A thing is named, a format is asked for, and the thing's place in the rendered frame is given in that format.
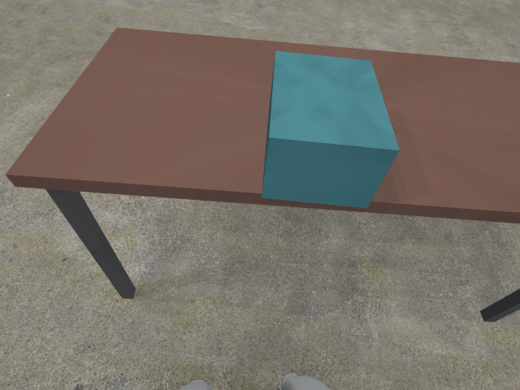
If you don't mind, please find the table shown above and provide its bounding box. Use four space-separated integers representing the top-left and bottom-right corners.
6 28 520 322

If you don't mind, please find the carton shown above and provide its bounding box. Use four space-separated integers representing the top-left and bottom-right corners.
262 51 400 208

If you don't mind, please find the right robot shin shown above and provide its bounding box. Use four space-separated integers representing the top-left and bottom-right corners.
282 374 297 383

